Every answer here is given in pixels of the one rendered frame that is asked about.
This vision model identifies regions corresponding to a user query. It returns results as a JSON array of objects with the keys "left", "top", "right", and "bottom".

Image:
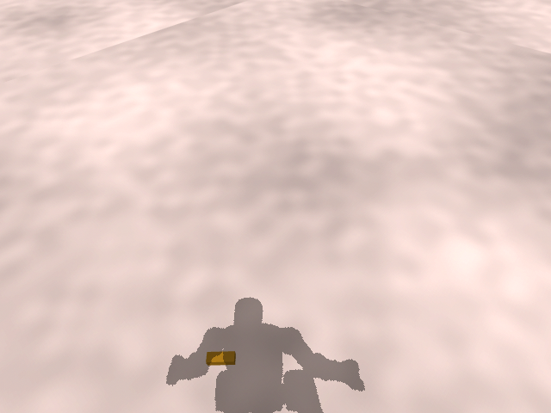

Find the small box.
[{"left": 206, "top": 351, "right": 236, "bottom": 366}]

